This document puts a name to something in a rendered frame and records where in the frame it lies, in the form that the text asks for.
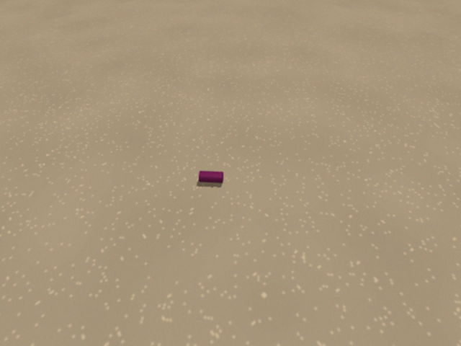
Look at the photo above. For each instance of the can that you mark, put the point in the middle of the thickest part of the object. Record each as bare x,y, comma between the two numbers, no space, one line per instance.
205,176

